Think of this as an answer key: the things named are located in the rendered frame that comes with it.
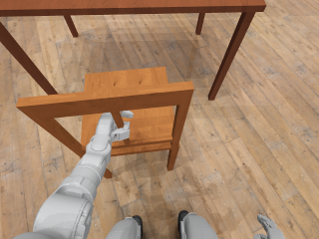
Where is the robot left thigh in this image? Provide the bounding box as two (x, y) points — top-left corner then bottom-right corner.
(105, 219), (141, 239)

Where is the robot left shin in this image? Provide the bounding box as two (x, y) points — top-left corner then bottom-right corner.
(124, 217), (138, 224)

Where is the robot left hand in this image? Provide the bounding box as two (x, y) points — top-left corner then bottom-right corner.
(95, 111), (134, 142)

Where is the left robot upper arm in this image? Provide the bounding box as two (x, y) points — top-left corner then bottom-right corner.
(12, 193), (94, 239)

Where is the table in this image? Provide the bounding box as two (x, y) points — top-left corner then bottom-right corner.
(0, 0), (267, 101)

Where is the robot right hand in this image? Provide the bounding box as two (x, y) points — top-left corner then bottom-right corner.
(253, 214), (285, 239)

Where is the chair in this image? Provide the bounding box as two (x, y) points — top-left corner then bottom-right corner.
(16, 67), (194, 179)

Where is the robot left forearm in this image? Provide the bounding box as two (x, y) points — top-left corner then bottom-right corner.
(33, 133), (112, 232)

